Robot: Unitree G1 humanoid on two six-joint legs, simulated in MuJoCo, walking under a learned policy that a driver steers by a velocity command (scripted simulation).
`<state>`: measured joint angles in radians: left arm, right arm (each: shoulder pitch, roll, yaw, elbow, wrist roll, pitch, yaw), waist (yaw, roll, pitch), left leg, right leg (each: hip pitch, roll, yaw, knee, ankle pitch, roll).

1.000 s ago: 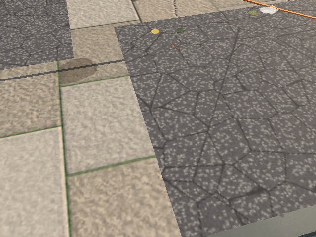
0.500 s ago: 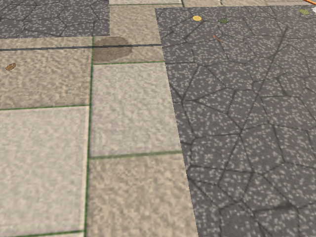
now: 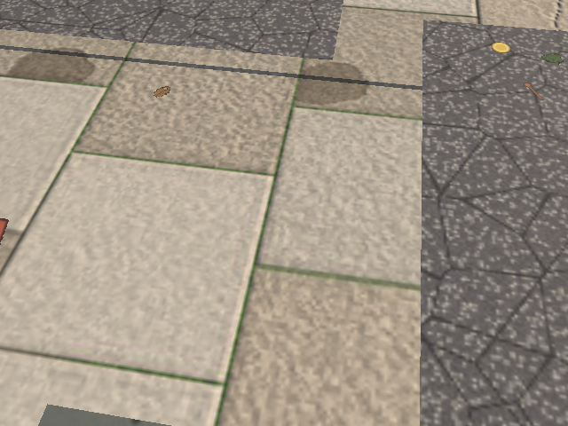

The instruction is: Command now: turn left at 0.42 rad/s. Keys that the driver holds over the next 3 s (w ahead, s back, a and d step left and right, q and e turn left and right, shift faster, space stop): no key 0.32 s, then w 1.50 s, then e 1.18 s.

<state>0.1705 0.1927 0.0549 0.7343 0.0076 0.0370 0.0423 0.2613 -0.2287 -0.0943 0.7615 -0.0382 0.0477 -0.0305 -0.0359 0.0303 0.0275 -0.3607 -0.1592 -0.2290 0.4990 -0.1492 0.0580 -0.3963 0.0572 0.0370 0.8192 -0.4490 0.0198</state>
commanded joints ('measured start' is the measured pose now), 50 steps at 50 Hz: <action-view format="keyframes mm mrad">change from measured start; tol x32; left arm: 1 136 67 20 -36 -15 -18 16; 50 401 61 -15 259 27 -126 -62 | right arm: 1 2 -117 -34 -64 12 1 1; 50 -203 131 106 -122 6 -76 31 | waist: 1 52 108 -94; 4 18 -251 -54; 25 -48 173 66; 50 34 -87 95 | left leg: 1 84 228 -297 -126 102 100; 4 -230 -72 61 404 -457 -48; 7 -78 16 66 825 -312 -65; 21 254 71 279 -188 -162 -36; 27 314 479 -263 -404 -492 232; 35 198 328 91 -311 159 157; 39 131 261 171 170 641 120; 41 -280 72 204 777 -290 32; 50 -924 192 255 1638 -227 64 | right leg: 1 185 17 -26 -317 84 -28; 4 279 -447 480 -626 281 -181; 14 370 -239 147 -479 655 -201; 22 142 -198 202 -521 104 -164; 31 -289 -85 -76 228 65 -80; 39 410 26 -204 -347 248 -107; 42 473 -458 725 -706 -61 -290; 50 196 -316 208 -658 7 -247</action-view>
